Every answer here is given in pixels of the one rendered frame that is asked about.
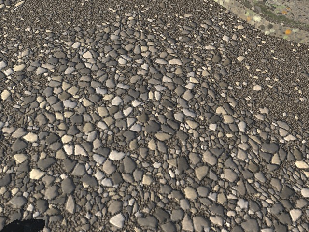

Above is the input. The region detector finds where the robot left hand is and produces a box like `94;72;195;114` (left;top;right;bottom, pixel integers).
0;218;45;232

